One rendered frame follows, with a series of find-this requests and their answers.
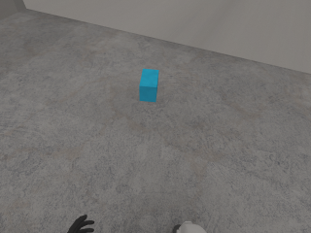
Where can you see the robot left hand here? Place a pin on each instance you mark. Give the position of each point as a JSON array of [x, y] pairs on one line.
[[79, 223]]

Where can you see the right robot shin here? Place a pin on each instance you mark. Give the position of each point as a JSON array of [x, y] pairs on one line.
[[186, 222]]

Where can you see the right robot thigh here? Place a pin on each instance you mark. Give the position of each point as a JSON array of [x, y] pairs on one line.
[[190, 228]]

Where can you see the carton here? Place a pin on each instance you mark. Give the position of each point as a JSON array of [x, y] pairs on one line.
[[148, 85]]

